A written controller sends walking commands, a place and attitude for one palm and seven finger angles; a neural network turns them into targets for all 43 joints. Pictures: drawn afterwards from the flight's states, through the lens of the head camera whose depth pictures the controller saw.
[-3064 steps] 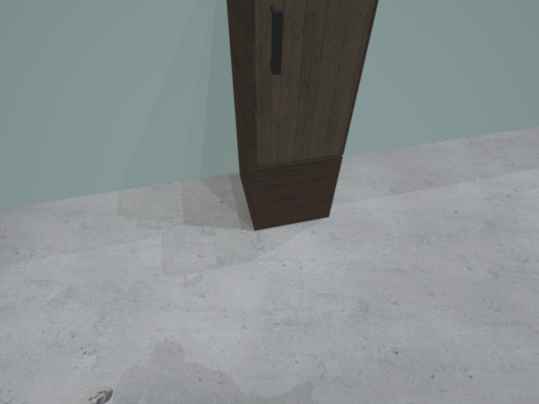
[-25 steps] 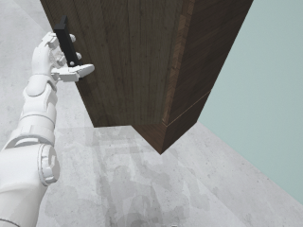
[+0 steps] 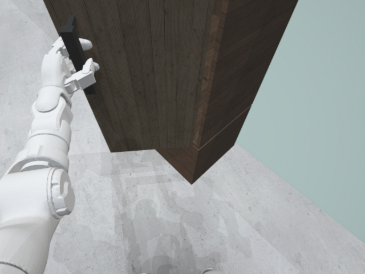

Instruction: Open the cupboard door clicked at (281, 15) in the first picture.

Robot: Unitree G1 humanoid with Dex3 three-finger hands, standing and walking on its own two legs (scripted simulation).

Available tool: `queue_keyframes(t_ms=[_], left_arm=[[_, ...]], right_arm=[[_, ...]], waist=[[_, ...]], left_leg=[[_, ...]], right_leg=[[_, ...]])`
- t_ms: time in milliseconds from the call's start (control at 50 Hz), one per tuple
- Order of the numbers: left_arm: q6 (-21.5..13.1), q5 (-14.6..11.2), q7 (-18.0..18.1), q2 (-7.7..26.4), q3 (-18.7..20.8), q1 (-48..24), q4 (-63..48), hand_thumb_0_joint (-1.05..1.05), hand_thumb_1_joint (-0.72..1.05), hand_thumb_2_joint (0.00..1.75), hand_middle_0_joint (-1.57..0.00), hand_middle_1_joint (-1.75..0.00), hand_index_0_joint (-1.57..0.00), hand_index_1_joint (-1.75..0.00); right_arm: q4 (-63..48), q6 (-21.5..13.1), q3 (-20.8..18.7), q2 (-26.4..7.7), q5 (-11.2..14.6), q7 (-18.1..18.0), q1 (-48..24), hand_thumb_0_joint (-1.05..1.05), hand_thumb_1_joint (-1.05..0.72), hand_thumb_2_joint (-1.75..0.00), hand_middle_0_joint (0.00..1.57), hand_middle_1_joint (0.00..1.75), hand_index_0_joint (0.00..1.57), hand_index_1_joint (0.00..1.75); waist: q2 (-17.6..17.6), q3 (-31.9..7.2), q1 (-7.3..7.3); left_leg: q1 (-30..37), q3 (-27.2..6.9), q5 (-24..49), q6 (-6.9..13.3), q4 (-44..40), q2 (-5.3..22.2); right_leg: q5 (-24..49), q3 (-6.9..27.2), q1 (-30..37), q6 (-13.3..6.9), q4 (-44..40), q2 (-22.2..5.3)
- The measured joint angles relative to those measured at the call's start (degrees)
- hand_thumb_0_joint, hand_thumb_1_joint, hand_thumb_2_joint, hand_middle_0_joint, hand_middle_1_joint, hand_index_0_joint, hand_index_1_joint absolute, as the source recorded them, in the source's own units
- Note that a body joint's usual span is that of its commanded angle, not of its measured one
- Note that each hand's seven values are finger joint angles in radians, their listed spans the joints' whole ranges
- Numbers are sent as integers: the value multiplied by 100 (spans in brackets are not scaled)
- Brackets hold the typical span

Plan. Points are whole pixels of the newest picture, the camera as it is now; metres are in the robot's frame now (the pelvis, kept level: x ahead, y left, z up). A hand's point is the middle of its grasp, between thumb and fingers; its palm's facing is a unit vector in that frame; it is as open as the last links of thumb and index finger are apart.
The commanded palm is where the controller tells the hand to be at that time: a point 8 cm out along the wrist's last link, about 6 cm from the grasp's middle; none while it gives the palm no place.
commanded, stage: pull the door open along its arc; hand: left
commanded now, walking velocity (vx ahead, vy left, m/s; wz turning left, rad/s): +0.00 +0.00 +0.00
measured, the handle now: (82, 57) +0.56 +0.19 +0.15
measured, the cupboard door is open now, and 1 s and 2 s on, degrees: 52 100 97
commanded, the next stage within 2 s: open thumb and fingers to let go in 1.06 s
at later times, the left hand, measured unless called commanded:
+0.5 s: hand (104, 109) +0.40 +0.12 +0.15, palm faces +0.08 -0.99 +0.09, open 6.5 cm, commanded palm +0.35 +0.18 +0.15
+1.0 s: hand (166, 144) +0.32 +0.01 +0.15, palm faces +0.34 -0.94 -0.01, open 6.4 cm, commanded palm +0.25 +0.03 +0.15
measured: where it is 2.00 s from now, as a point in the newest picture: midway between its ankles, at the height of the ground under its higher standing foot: outside the picture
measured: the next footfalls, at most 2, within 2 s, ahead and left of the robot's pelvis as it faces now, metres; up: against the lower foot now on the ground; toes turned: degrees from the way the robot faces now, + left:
none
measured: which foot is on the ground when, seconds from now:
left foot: down 0.00-1.00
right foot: down 0.00-1.00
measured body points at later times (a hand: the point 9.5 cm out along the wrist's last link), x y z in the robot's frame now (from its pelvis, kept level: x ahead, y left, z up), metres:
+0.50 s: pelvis +0.01 -0.01 +0.01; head +0.02 -0.02 +0.46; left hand +0.39 +0.18 +0.15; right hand +0.12 -0.26 -0.09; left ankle +0.00 +0.10 -0.71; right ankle +0.00 -0.11 -0.71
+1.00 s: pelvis +0.00 -0.04 +0.02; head -0.02 -0.06 +0.47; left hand +0.29 +0.06 +0.16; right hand +0.19 -0.24 -0.08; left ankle +0.00 +0.09 -0.71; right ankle +0.00 -0.11 -0.71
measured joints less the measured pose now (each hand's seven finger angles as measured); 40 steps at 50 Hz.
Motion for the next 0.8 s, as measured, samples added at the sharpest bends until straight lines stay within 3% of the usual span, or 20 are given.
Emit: queue_keyframes(t_ms=[200,420,460,560,700,800], left_arm=[[96,-169,-51,-153,14,717,-700,0,70,80,-34,-135,-33,-133],[645,-575,-47,-981,-457,2675,-3091,0,68,74,-35,-135,-30,-132],[860,-613,307,-1293,-628,3061,-3722,0,67,73,-35,-135,-30,-130],[1208,-530,1641,-2252,-1113,3786,-5019,3,65,72,-34,-134,-33,-127],[2024,94,3290,-3027,-1975,4180,-5992,3,64,75,-32,-131,-33,-129],[2491,576,4113,-3381,-2495,4310,-6228,3,65,77,-31,-129,-32,-131]], right_arm=[[-107,40,-71,-43,49,22,96,1,-90,-90,20,30,21,30],[-428,66,-111,20,213,37,-314,1,-91,-90,20,30,21,30],[-479,-2,-147,57,208,55,-468,1,-91,-90,20,30,20,30],[-479,-101,-131,193,112,157,-1007,1,-91,-90,20,30,20,30],[-517,79,-47,417,-128,199,-1613,1,-91,-90,20,30,20,30],[-411,267,-24,533,-236,236,-1790,1,-91,-90,20,30,20,30]], waist=[[46,-101,93],[92,-184,427],[110,-183,534],[88,-103,720],[61,19,846],[100,65,863]], left_leg=[[225,93,0,-27,-134,59],[1004,177,32,-51,-509,63],[1130,190,49,-61,-575,65],[1370,141,124,-91,-702,16],[1594,-37,230,-159,-795,-34],[1741,-178,289,-214,-857,-38]], right_leg=[[28,99,169,-30,-105,62],[36,193,873,-52,-380,79],[50,207,991,-54,-435,82],[55,159,1217,-66,-481,36],[49,-19,1476,-133,-507,-13],[64,-159,1676,-192,-585,-14]])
